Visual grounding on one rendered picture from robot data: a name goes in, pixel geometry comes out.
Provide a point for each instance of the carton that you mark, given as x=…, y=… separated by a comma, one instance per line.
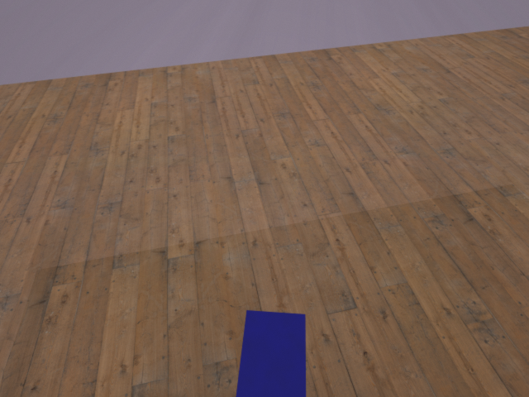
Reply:
x=273, y=355

